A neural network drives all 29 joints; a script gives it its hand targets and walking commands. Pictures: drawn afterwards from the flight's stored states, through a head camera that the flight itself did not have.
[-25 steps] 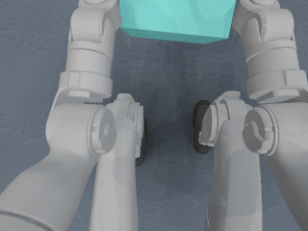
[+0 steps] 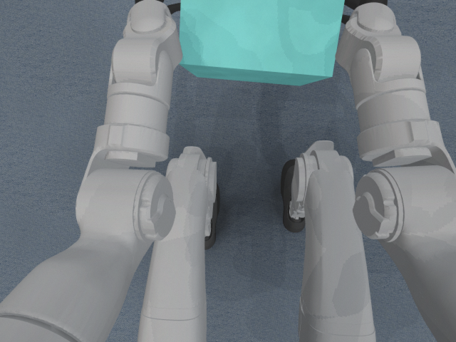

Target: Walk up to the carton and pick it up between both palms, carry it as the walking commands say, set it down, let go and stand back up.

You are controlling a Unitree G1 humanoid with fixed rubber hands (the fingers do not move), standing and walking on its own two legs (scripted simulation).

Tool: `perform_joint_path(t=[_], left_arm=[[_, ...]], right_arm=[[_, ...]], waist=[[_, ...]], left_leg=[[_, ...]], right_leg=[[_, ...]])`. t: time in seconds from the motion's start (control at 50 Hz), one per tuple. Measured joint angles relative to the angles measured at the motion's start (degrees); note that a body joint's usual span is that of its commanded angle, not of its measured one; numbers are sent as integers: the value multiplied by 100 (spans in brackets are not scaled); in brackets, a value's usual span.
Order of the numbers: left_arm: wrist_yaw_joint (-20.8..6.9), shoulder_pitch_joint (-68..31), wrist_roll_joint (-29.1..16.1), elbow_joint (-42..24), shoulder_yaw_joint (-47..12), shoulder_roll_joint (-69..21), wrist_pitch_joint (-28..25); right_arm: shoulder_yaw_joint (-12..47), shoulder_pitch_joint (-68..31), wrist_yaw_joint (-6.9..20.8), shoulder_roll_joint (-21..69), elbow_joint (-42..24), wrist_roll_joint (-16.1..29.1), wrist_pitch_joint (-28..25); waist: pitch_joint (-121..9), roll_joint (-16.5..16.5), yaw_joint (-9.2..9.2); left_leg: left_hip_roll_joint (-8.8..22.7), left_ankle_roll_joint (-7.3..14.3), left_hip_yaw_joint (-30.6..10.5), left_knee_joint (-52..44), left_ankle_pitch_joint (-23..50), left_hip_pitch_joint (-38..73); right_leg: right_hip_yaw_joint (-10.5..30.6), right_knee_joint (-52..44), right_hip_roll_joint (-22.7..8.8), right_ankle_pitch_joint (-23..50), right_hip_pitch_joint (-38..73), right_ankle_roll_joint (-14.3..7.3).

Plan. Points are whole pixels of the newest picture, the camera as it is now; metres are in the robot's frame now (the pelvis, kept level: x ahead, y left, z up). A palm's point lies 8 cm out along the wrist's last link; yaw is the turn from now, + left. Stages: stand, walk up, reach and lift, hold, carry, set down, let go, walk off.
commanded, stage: reach and lift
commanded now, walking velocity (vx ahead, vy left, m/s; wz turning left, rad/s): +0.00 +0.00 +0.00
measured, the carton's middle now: (257, 13) +0.56 -0.01 -0.14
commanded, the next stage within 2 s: none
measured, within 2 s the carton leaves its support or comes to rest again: neither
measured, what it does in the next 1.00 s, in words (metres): rises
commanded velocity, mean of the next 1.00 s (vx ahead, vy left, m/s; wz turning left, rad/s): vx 0.00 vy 0.00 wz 0.00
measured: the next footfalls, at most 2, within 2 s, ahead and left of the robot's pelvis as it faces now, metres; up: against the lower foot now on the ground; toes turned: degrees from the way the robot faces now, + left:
none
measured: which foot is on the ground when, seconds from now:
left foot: down 0.00-1.00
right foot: down 0.00-1.00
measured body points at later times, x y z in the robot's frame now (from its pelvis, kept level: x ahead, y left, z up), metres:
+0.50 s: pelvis -0.01 +0.00 +0.05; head +0.27 -0.01 +0.40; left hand +0.52 +0.13 +0.01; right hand +0.52 -0.15 -0.01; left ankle +0.13 +0.12 -0.45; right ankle +0.18 -0.13 -0.45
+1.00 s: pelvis +0.00 -0.01 +0.11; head +0.24 -0.02 +0.48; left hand +0.50 +0.12 +0.08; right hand +0.50 -0.16 +0.07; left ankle +0.13 +0.12 -0.45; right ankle +0.18 -0.13 -0.45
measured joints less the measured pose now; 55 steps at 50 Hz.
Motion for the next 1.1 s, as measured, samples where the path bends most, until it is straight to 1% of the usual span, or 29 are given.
perform_joint_path(t=[0.3,0.56,0.66,0.78,1.1], left_arm=[[2,411,4,-190,-136,-88,109],[3,471,42,-191,46,-174,131],[2,603,42,-193,-94,-163,145],[3,819,42,-289,-252,-197,184],[-39,1099,46,-302,-76,-303,186]], right_arm=[[0,426,-12,129,-258,-12,126],[-41,456,-14,194,-214,-123,151],[-41,602,-14,232,-266,-124,173],[-7,894,-28,283,-529,-124,283],[5,1117,-66,426,-538,-223,321]], waist=[[-1,0,0],[-8,0,0],[-8,0,0],[-10,0,0],[-12,0,0]], left_leg=[[0,0,-6,-585,143,734],[0,-8,-33,-1225,364,1337],[0,-21,-39,-1492,409,1602],[0,-22,-45,-1792,439,1999],[0,-22,-70,-2709,764,2915]], right_leg=[[0,-551,2,93,751,-8],[0,-1170,42,267,1382,-18],[0,-1406,43,287,1641,-41],[0,-1670,43,288,2030,-52],[0,-2587,43,567,2991,-59]])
